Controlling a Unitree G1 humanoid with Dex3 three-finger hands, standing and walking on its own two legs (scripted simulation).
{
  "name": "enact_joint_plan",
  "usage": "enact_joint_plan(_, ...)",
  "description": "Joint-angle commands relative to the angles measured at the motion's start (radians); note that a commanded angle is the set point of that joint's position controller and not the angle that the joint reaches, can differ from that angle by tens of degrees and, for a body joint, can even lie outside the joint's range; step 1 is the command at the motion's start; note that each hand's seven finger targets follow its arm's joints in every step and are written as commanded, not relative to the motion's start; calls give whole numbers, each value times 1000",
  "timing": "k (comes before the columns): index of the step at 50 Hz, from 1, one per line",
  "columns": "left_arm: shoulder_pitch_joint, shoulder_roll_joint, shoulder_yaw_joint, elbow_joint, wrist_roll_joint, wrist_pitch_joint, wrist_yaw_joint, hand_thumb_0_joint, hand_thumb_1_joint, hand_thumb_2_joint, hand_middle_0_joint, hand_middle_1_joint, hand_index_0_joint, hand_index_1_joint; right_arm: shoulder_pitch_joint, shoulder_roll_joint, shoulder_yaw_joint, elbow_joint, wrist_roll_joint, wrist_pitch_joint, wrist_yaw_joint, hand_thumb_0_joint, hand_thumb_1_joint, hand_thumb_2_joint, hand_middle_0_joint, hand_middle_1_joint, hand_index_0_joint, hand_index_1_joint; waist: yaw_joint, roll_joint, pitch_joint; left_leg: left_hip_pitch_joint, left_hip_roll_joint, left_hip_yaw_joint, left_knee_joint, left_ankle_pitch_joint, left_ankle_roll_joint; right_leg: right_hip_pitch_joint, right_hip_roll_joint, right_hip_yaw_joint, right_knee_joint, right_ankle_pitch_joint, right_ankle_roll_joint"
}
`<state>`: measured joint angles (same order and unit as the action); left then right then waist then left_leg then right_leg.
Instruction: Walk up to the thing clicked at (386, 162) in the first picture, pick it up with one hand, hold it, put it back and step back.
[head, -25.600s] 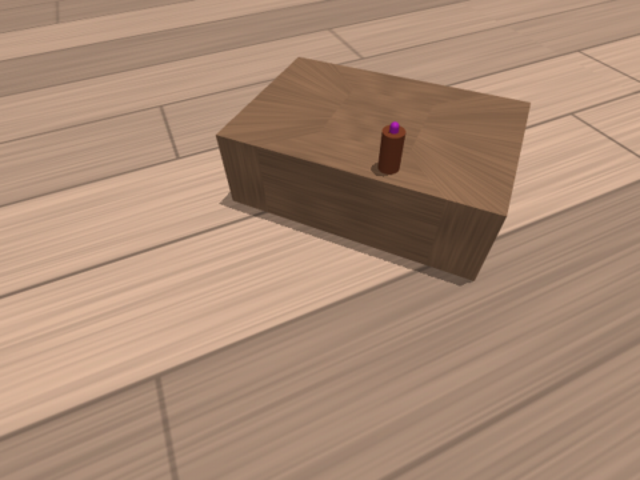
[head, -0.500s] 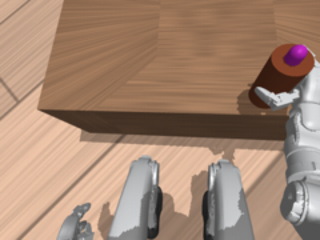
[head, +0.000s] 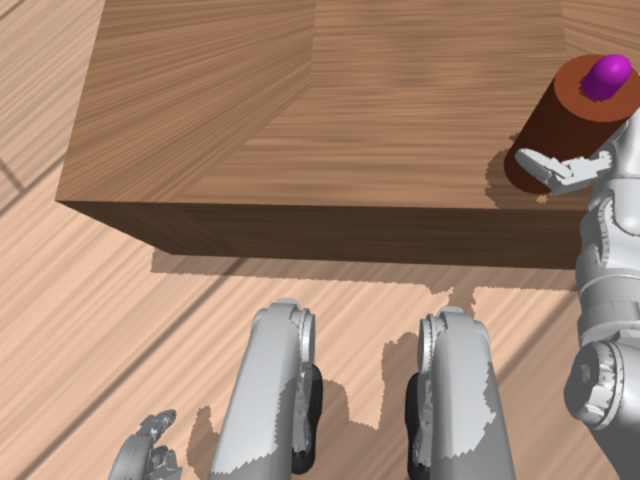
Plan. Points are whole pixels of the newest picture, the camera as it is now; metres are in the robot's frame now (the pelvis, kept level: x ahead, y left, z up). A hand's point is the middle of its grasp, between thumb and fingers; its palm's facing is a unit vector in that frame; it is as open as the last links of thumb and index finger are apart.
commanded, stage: open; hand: right
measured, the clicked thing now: (568, 124) +0.50 -0.22 +0.00
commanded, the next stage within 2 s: withdraw in 0.30 s
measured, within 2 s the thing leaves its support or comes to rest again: neither
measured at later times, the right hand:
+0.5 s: hand (584, 116) +0.50 -0.23 +0.01, palm faces +0.19 +0.98 -0.01, open 14.6 cm
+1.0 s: hand out of the picture +0.52 -0.33 +0.11, palm faces +0.25 +0.96 -0.16, open 17.5 cm
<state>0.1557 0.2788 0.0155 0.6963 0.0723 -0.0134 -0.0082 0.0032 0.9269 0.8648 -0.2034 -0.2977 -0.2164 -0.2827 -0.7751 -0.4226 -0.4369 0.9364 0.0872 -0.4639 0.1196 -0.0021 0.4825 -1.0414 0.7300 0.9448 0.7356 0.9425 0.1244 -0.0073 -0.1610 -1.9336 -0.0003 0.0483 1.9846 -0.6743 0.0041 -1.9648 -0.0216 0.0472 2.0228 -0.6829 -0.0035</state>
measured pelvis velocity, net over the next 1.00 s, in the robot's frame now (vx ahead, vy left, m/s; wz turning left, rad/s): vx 0.01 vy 0.00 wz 0.02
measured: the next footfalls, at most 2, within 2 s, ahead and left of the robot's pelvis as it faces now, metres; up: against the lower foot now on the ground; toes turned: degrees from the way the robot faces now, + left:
none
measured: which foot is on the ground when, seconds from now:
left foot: down 0.00-1.00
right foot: down 0.00-1.00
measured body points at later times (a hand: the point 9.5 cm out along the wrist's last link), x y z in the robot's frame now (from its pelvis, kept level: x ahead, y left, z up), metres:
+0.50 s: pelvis +0.00 +0.00 +0.00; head +0.20 -0.03 +0.40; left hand +0.10 +0.28 -0.12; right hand +0.48 -0.29 +0.02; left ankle +0.08 +0.12 -0.42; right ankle +0.07 -0.12 -0.42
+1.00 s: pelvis +0.01 +0.00 +0.07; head +0.21 -0.04 +0.47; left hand +0.07 +0.29 -0.04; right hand +0.50 -0.38 +0.12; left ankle +0.08 +0.12 -0.42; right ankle +0.07 -0.12 -0.42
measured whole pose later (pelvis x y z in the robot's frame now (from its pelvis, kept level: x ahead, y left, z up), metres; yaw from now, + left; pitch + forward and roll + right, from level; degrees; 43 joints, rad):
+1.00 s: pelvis +0.01 +0.00 +0.07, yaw +1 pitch +34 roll +5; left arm 0.23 0.30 -0.03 0.65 0.01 0.05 0.00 0.00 0.91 0.88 -0.20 -0.30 -0.21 -0.29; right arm -0.95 -0.80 -0.54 1.15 0.00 -0.25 0.27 -0.01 0.57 -0.07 0.04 0.07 0.05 0.07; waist 0.15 -0.01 -0.14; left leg -1.70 -0.02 0.07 1.72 -0.61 0.00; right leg -1.74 -0.04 0.06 1.78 -0.64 0.00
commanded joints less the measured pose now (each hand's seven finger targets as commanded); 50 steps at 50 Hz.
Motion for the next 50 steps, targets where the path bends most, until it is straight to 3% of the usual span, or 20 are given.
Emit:
enact_joint_plan(1, 150, 200, 64, -48, -8, -19, 21, 0, 913, 881, -197, -299, -206, -288, -465, -230, -13, -298, 44, -120, 7, 0, 441, -590, 997, 850, 1018, 851, 1, -146, -743, 392, -16, -11, -231, 250, 35, 498, 6, 1, -240, 215, -24)
enact_joint_plan(3, 161, 218, 75, -42, -7, -16, 24, 0, 915, 879, -195, -299, -206, -287, -509, -297, -37, -356, 35, -125, 4, 0, 492, -496, 898, 749, 926, 750, -10, -188, -788, 385, -17, -15, -226, 257, 38, 538, 6, 0, -238, 236, -22)
enact_joint_plan(5, 147, 187, 51, -55, -9, -18, 19, 0, 928, 876, -192, -301, -206, -286, -442, -210, -2, -234, 34, -107, 12, 0, 512, -426, 844, 678, 869, 678, 8, -138, -708, 380, -18, -9, -238, 246, 35, 493, 5, 2, -241, 213, -25)
enact_joint_plan(8, 161, 206, 66, -43, -12, -12, 20, 0, 915, 886, -196, -302, -205, -292, -481, -246, -24, -245, 33, -108, 11, 0, 537, -331, 758, 573, 776, 573, 6, -148, -668, 355, -16, -8, -235, 204, 41, 450, 7, 5, -257, 164, -23)
enact_joint_plan(11, 161, 194, 54, -46, -14, -10, 13, 0, 913, 890, -198, -306, -206, -298, -387, -148, 28, -100, 28, -80, 28, 0, 517, -322, 700, 538, 715, 539, 27, -101, -608, 345, -17, -2, -247, 190, 38, 418, 8, 7, -258, 148, -27)
enact_joint_plan(12, 155, 187, 49, -63, -15, -10, 12, 0, 912, 889, -198, -305, -206, -297, -381, -170, 6, -111, 30, -82, 29, 0, 529, -311, 656, 511, 672, 512, 19, -84, -618, 358, -19, -5, -249, 202, 36, 401, 8, 5, -247, 155, -31)
enact_joint_plan(13, 178, 211, 68, -52, -16, -6, 15, 0, 906, 888, -201, -306, -208, -299, -447, -263, -44, -221, 26, -92, 22, 0, 533, -292, 623, 483, 635, 483, 1, -115, -666, 367, -16, -7, -239, 215, 38, 424, 9, 4, -252, 178, -27)
enact_joint_plan(17, 167, 197, 61, -62, -16, -1, 7, 0, 905, 893, -200, -307, -206, -301, -415, -205, -14, -148, 33, -75, 30, 0, 526, -255, 523, 411, 532, 412, 13, -111, -646, 385, -17, -10, -247, 227, 36, 409, 7, -6, -244, 183, -30)
enact_joint_plan(20, 172, 195, 60, -65, -16, 1, 7, 0, 901, 897, -202, -308, -205, -304, -456, -258, -45, -211, 26, -86, 25, 0, 519, -205, 469, 348, 471, 348, 5, -118, -661, 372, -17, -7, -245, 208, 37, 411, 7, -5, -249, 168, -28)
enact_joint_plan(22, 164, 198, 59, -62, -15, 3, 6, 0, 928, 881, -202, -299, -206, -293, -436, -233, -27, -165, 22, -84, 26, 0, 411, -284, 309, 320, 313, 320, 11, -132, -623, 333, -16, 0, -236, 183, 40, 419, 5, 5, -261, 145, -24)
enact_joint_plan(24, 169, 206, 63, -67, -16, 6, 9, 0, 921, 881, -204, -299, -207, -295, -500, -283, -29, -210, 11, -91, 29, 0, 403, -233, 243, 253, 246, 253, 13, -158, -664, 341, -17, -5, -241, 169, 41, 434, 6, 4, -264, 128, -24)
enact_joint_plan(27, 170, 206, 52, -82, -22, 9, 16, 0, 914, 887, -203, -299, -204, -297, -544, -393, -96, -296, 22, -89, 29, 0, 460, -160, 168, 173, 169, 173, -8, -161, -740, 426, -14, -15, -261, 198, 35, 469, 5, -10, -268, 155, -26)
enact_joint_plan(29, 175, 225, 61, -76, -25, 13, 22, 0, 908, 886, -200, -297, -200, -296, -502, -399, -96, -210, 22, -63, 38, 0, 505, -101, 113, 112, 113, 112, -5, -174, -736, 436, -18, -10, -276, 189, 36, 501, 3, -3, -292, 154, -23)
enact_joint_plan(32, 190, 221, 54, -80, -37, 20, 37, 0, 906, 885, -199, -297, -200, -296, -562, -528, -160, -284, 24, -44, 47, 0, 583, -59, 59, 67, 62, 67, -13, -171, -792, 511, -18, -19, -319, 206, 30, 535, 0, -9, -317, 170, -26)
enact_joint_plan(40, 218, 229, 34, -36, -60, 15, 54, 0, 900, 877, -202, -303, -206, -298, -498, -584, -165, -56, 38, 51, 168, 0, 611, -69, 28, 64, 40, 63, 27, -145, -611, 515, -26, -14, -417, 198, 31, 549, -10, 10, -391, 180, -32)
enact_joint_plan(45, 216, 211, 5, -66, -62, 3, 36, 0, 887, 883, -199, -301, -203, -296, -445, -543, -145, 55, 52, 69, 229, 0, 531, -31, 65, 34, 80, 33, 47, -90, -510, 523, -31, -13, -445, 236, 29, 504, -13, 14, -393, 215, -44)
enact_joint_plan(46, 231, 202, 1, -79, -67, 34, 28, 0, 888, 895, -205, -308, -206, -306, -345, -727, -144, 192, -121, 158, 169, 0, 451, -84, 43, 60, 59, 60, -27, -130, -542, 575, -38, -20, -510, 232, 31, 649, -15, 0, -490, 241, -31)
enact_joint_plan(47, 241, 214, 8, -92, -70, 50, 21, 0, 884, 894, -205, -309, -206, -307, -423, -665, -118, 114, -104, 182, 132, 0, 486, -74, 44, 60, 58, 59, 9, -180, -544, 548, -38, -8, -507, 240, 33, 696, -20, 19, -509, 256, -22)
enact_joint_plan(48, 236, 209, 12, -123, -71, 60, 12, 0, 875, 898, -205, -303, -203, -305, -508, -661, -105, -7, -115, 186, 110, 0, 520, -69, 43, 61, 58, 60, -4, -213, -626, 595, -37, -12, -525, 263, 34, 750, -20, 23, -531, 278, -23)
enact_joint_plan(50, 253, 227, 21, -125, -72, 78, 3, 0, 878, 903, -201, -299, -198, -301, -500, -756, -121, -39, -162, 217, 75, 0, 503, -76, 42, 61, 57, 61, -22, -259, -740, 646, -38, -5, -546, 328, 31, 908, -27, 29, -550, 406, -11)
